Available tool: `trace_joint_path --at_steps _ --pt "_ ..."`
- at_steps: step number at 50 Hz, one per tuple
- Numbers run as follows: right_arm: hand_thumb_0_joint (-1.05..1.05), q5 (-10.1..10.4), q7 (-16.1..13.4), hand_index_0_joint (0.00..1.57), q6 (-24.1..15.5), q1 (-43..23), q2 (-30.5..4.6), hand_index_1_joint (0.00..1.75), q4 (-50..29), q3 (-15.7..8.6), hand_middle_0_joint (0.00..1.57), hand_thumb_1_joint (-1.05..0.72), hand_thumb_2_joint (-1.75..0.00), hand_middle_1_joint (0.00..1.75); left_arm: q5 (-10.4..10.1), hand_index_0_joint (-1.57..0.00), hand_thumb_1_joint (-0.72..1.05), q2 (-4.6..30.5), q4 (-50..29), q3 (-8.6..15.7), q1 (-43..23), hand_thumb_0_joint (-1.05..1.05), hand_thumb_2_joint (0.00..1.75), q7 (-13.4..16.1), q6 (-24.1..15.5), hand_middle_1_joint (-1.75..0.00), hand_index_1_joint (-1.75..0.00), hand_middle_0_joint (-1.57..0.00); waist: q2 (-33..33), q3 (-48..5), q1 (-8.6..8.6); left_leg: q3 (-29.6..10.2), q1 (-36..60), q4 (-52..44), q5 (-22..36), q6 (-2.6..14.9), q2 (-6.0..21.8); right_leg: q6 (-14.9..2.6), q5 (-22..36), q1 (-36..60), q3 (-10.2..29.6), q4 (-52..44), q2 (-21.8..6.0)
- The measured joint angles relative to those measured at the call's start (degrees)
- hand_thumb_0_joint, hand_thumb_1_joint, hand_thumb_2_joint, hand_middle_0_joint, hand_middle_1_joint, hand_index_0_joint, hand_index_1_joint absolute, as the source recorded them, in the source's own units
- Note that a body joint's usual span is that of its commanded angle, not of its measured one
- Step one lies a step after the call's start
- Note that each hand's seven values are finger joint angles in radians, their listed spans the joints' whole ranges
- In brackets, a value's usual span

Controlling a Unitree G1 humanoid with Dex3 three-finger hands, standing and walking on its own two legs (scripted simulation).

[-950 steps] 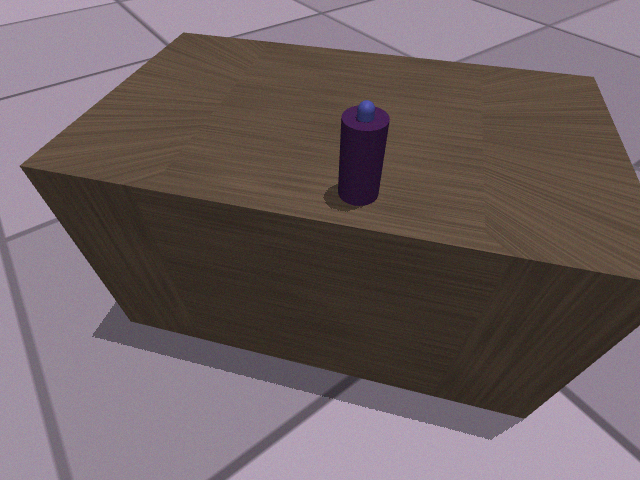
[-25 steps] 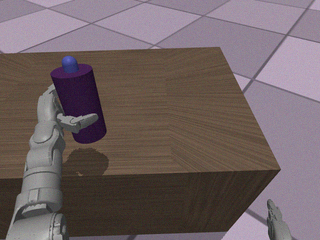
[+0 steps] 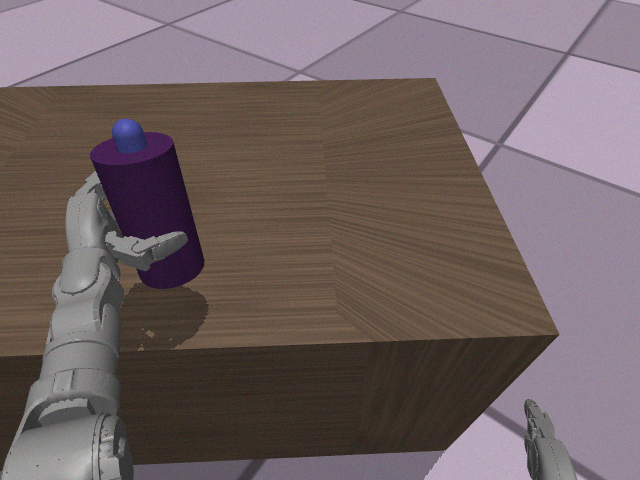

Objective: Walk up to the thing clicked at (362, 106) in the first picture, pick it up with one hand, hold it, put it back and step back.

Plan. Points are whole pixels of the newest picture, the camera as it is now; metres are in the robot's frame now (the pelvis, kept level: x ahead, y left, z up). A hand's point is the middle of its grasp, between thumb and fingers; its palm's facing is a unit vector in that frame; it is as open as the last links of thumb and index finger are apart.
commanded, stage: lower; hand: left
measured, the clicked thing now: (151, 203) +0.43 +0.21 +0.14
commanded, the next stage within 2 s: loosen in 0.94 s
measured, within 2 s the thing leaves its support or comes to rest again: rests again in 1.90 s
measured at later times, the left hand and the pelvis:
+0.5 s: hand (160, 245) +0.43 +0.22 +0.06, palm faces +0.21 -0.98 +0.02, open 12.2 cm; pelvis -0.01 +0.00 -0.03, yaw +0 degrees
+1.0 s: hand (165, 256) +0.43 +0.23 +0.03, palm faces +0.21 -0.98 +0.01, open 12.2 cm; pelvis +0.00 +0.00 -0.04, yaw +0 degrees
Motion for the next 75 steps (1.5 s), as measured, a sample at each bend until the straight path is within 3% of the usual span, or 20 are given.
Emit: trace_joint_path --at_steps 19,35,57,64,75 --pt "-0.01 -1.0 1.0 0.06 2.5 1.8 0.1 0.05 -8.0 1.7 0.05 0.49 -0.06 0.05 0.5 -0.59 -0.61 2.0 7.4 1.3 -2.4 0.0 0.97 -1.4 -8.4 -1.05 -0.99 -0.68 -0.9 -0.8 -2.13 -0.3 -12.2 10.8 -3.8 0.03 0.2 0.05 -2.9 -11.7 0.0 9.5 0.2" --pt "-0.01 -1.8 1.8 0.06 4.0 5.5 -0.2 0.05 -17.3 2.5 0.05 0.49 -0.06 0.05 1.3 -0.59 -0.61 2.2 8.2 2.3 -1.8 0.0 0.97 -0.9 -11.4 -1.05 -0.98 -0.68 -1.2 -1.5 -3.04 -0.6 -16.9 15.5 -6.1 0.04 0.3 0.11 -5.0 -16.3 -0.1 13.7 0.4" --pt "-0.01 -2.4 3.3 0.06 6.2 9.2 -0.6 0.05 -25.7 2.8 0.05 0.5 -0.06 0.05 1.4 -0.61 -0.61 1.2 7.5 2.3 -1.3 0.0 0.95 -1.3 -14.3 -1.02 -0.95 -0.71 -1.5 -1.8 -2.78 -0.9 -20.2 19.3 -7.9 0.1 0.1 0.19 -6.8 -19.6 -0.3 17.6 0.1" --pt "-0.01 -2.4 3.2 0.06 6.8 9.9 -0.6 0.05 -26.5 2.8 0.06 0.5 -0.05 0.05 1.5 -0.69 -0.61 1.6 7.4 2.3 -1.8 0.0 0.75 -1.1 -14.1 -0.86 -0.81 -0.76 -1.8 -1.8 -2.81 -0.8 -20.9 19.8 -7.9 0.13 0.0 0.23 -6.9 -20.2 -0.2 18.2 0.1" --pt "-0.01 -2.5 3.1 0.06 7.7 9.8 -0.6 0.05 -26.9 2.9 0.06 0.5 -0.05 0.05 1.7 -0.55 -0.61 1.5 8.1 2.2 -2.6 -0.01 0.29 -0.7 -13.8 -0.47 -0.46 -0.55 -1.7 -2.0 -2.88 -0.6 -21.4 20.3 -7.9 0.32 -0.1 0.43 -6.6 -20.6 0.0 18.3 0.0"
